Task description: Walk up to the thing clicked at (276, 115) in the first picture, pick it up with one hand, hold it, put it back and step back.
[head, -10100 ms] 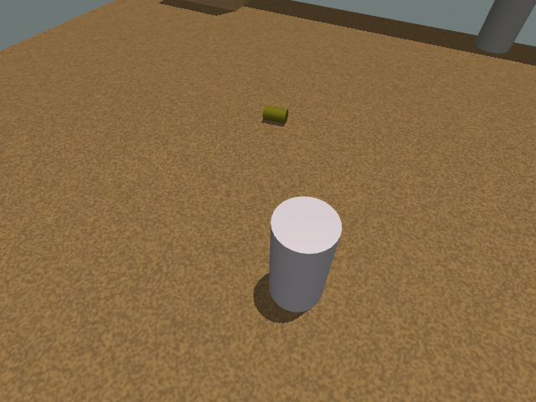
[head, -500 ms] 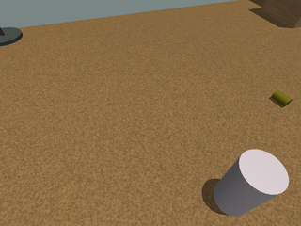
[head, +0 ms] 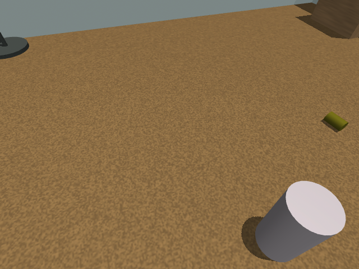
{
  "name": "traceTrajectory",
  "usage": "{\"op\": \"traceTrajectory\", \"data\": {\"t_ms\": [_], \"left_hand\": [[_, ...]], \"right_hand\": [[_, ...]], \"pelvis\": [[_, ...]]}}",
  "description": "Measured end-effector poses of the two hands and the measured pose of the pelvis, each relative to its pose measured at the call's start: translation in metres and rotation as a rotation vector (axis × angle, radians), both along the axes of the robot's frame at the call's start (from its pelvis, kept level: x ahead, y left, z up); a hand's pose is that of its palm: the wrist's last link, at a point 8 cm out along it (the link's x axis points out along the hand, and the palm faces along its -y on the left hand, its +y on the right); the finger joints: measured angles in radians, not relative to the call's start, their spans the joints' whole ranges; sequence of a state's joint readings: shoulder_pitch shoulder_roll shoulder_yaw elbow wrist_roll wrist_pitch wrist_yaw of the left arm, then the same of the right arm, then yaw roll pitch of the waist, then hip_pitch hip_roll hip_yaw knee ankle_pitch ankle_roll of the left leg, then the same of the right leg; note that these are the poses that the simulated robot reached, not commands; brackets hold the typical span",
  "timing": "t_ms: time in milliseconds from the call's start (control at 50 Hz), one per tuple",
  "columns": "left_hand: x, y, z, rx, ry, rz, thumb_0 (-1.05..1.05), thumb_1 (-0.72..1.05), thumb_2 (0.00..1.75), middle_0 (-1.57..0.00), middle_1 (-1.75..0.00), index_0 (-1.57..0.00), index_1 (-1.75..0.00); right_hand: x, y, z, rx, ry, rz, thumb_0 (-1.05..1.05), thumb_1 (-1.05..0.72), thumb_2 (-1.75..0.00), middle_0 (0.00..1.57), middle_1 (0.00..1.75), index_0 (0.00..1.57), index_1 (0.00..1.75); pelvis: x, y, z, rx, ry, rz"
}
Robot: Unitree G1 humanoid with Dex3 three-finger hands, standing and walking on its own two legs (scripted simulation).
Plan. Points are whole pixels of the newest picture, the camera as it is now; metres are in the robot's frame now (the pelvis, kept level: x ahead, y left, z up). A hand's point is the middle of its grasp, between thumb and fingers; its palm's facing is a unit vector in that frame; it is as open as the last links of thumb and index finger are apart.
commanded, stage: walk up
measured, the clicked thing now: (335, 121) +1.28 -1.26 -0.74
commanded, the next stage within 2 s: none
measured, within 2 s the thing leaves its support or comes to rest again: neither
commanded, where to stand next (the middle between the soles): +0.61 +0.01 m, yaw +1 degrees
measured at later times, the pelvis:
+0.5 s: pelvis +0.13 -0.05 -0.01, yaw +2 degrees
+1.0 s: pelvis +0.34 +0.00 -0.01, yaw -4 degrees
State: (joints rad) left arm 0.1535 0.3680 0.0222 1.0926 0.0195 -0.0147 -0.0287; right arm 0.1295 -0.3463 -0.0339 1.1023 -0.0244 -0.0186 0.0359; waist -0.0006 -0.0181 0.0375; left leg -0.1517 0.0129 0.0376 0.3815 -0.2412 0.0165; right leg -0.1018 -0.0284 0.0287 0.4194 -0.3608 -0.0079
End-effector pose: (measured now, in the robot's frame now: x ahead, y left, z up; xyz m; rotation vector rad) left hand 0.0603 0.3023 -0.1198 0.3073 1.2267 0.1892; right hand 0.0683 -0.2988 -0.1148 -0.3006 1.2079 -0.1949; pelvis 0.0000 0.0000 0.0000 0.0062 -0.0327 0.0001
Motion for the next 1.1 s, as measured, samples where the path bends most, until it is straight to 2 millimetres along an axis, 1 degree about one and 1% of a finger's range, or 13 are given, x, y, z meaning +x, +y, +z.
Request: {"op": "traceTrajectory", "data": {"t_ms": [80,160,220,340,400,460,540,660,720,820,920,1020,1100], "left_hand": [[0.007,0.003,0.006,0.025,0.004,-0.016,0.00,0.91,0.90,-0.20,-0.30,-0.20,-0.30],[0.022,-0.001,0.016,0.059,-0.018,-0.028,0.00,0.91,0.90,-0.20,-0.30,-0.20,-0.30],[0.026,-0.006,0.017,0.100,-0.047,-0.017,0.00,0.91,0.90,-0.20,-0.30,-0.20,-0.30],[0.014,-0.021,0.026,0.107,-0.005,0.066,0.00,0.91,0.90,-0.20,-0.30,-0.20,-0.30],[0.020,-0.025,0.026,0.094,0.017,0.085,0.00,0.91,0.90,-0.20,-0.30,-0.20,-0.30],[0.037,-0.027,0.020,0.078,0.020,0.092,0.00,0.91,0.90,-0.21,-0.30,-0.20,-0.30],[0.071,-0.022,0.005,0.048,0.008,0.096,0.00,0.90,0.90,-0.21,-0.30,-0.20,-0.30],[0.132,-0.003,-0.027,0.005,0.018,0.096,0.00,0.91,0.90,-0.21,-0.30,-0.20,-0.30],[0.168,0.001,-0.026,-0.016,0.026,0.072,0.00,0.91,0.90,-0.20,-0.30,-0.20,-0.30],[0.234,0.009,-0.008,-0.021,-0.055,0.035,0.00,0.91,0.90,-0.20,-0.30,-0.20,-0.30],[0.285,0.016,0.005,0.002,-0.073,0.008,0.00,0.91,0.90,-0.20,-0.30,-0.20,-0.30],[0.332,0.011,0.012,0.038,0.023,-0.083,0.00,0.91,0.90,-0.20,-0.30,-0.20,-0.30],[0.384,0.004,0.011,0.104,0.005,-0.132,0.00,0.91,0.90,-0.20,-0.30,-0.20,-0.30]], "right_hand": [[-0.007,-0.017,0.000,-0.002,-0.022,-0.028,0.00,-0.90,-0.90,0.20,0.30,0.21,0.30],[-0.015,-0.045,-0.004,-0.010,0.021,-0.044,0.00,-0.90,-0.90,0.20,0.30,0.21,0.30],[-0.009,-0.069,-0.017,-0.021,0.052,-0.047,0.00,-0.90,-0.90,0.20,0.30,0.21,0.30],[0.041,-0.079,-0.011,-0.009,0.035,-0.015,0.01,-0.91,-0.90,0.20,0.30,0.20,0.30],[0.071,-0.078,-0.006,-0.005,0.009,0.017,0.01,-0.91,-0.90,0.20,0.30,0.20,0.30],[0.100,-0.072,-0.003,-0.003,0.014,0.051,0.00,-0.91,-0.90,0.20,0.30,0.20,0.30],[0.145,-0.058,-0.002,-0.011,0.027,0.101,0.00,-0.91,-0.90,0.20,0.30,0.20,0.30],[0.238,-0.024,-0.001,-0.044,-0.042,0.153,0.01,-0.91,-0.90,0.20,0.30,0.20,0.30],[0.271,-0.008,0.010,-0.040,-0.137,0.143,0.00,-0.91,-0.90,0.20,0.30,0.20,0.30],[0.299,0.003,0.026,-0.039,-0.165,0.114,0.00,-0.91,-0.90,0.20,0.30,0.21,0.30],[0.321,-0.003,0.024,-0.033,-0.159,0.089,0.00,-0.90,-0.90,0.20,0.30,0.21,0.30],[0.354,-0.020,0.006,-0.005,-0.223,0.005,0.00,-0.90,-0.90,0.20,0.30,0.21,0.30],[0.379,-0.039,-0.026,0.011,-0.218,-0.040,0.00,-0.90,-0.90,0.20,0.30,0.21,0.30]], "pelvis": [[0.008,-0.009,-0.002,0.003,0.001,-0.019],[0.020,-0.026,-0.005,0.015,-0.008,-0.023],[0.033,-0.041,-0.015,-0.004,-0.028,-0.018],[0.069,-0.050,-0.006,-0.017,-0.031,-0.009],[0.089,-0.051,-0.004,-0.029,-0.030,0.002],[0.110,-0.049,-0.005,-0.039,-0.025,0.018],[0.144,-0.042,-0.012,-0.050,-0.019,0.041],[0.201,-0.017,-0.027,-0.010,-0.017,0.052],[0.224,-0.005,-0.022,-0.036,-0.021,0.059],[0.266,0.001,-0.008,-0.025,-0.026,0.050],[0.305,0.001,-0.006,0.001,-0.031,0.015],[0.346,-0.002,-0.015,0.025,-0.029,-0.077],[0.385,-0.015,-0.035,0.019,-0.019,-0.128]]}}
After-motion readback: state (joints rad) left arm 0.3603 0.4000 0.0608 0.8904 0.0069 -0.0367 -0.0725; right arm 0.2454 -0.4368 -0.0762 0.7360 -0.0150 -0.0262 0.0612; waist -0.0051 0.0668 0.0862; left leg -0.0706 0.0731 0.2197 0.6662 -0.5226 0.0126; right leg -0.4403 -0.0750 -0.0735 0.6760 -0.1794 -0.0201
